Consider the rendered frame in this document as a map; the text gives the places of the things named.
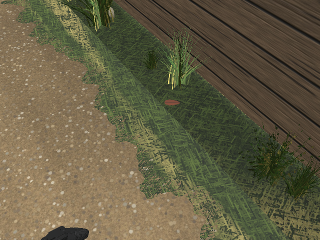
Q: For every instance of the robot left hand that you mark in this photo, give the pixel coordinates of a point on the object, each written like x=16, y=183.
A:
x=62, y=233

